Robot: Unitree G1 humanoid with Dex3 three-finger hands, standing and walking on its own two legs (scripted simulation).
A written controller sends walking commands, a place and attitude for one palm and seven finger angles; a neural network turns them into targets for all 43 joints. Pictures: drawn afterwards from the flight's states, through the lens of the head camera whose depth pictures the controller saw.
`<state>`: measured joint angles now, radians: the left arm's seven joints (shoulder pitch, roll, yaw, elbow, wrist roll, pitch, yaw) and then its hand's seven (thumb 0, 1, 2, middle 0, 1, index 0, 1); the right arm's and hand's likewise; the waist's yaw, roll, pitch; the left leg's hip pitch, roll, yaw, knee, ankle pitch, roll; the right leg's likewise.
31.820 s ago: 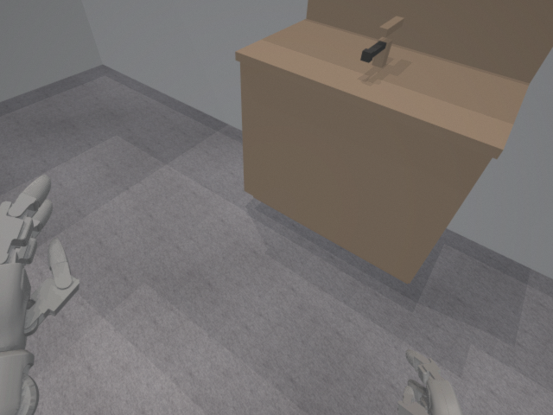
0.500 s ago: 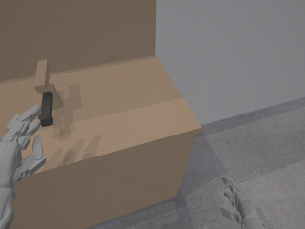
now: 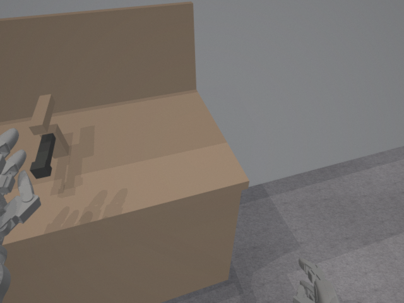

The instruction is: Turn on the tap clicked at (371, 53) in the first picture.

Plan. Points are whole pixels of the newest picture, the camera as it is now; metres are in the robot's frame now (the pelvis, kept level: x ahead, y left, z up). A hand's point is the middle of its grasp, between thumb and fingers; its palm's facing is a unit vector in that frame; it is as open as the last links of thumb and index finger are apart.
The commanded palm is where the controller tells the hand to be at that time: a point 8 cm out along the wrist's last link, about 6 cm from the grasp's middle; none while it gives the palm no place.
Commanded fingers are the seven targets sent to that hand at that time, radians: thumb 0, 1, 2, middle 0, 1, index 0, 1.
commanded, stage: turn the palm inward beside the body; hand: left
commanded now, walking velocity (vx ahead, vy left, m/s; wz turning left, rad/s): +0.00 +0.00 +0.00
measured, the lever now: (41, 169) +0.34 +0.39 +0.10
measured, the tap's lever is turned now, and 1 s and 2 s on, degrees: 0 0 0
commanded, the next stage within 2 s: reach beside the lever's end, fingers flat in 1.38 s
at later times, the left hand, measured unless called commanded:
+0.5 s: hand (26, 233) +0.17 +0.28 +0.15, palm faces +0.49 -0.86 -0.17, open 7.4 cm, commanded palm +0.11 +0.31 +0.16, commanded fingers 0.00 0.90 0.90 -0.20 -0.30 -0.20 -0.30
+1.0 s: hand (32, 242) +0.16 +0.27 +0.14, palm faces +0.52 -0.85 -0.10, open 7.4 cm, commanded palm +0.10 +0.31 +0.16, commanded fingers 0.00 0.90 0.90 -0.20 -0.30 -0.20 -0.30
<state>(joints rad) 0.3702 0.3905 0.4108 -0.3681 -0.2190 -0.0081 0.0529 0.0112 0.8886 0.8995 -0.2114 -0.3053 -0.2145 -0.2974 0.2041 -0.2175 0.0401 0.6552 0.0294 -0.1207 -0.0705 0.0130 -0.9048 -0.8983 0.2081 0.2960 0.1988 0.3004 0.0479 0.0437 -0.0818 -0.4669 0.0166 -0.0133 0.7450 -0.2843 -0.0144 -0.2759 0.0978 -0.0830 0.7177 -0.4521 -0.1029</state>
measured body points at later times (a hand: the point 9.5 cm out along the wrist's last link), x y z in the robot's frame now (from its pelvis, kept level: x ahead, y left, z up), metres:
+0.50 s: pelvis -0.02 +0.03 +0.00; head -0.04 +0.01 +0.45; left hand +0.14 +0.32 +0.16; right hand +0.20 -0.17 -0.06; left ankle +0.07 +0.13 -0.71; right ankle -0.04 -0.05 -0.71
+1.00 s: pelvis -0.02 +0.03 +0.00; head -0.04 +0.02 +0.45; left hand +0.13 +0.31 +0.15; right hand +0.20 -0.16 -0.06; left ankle +0.07 +0.13 -0.71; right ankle -0.04 -0.05 -0.71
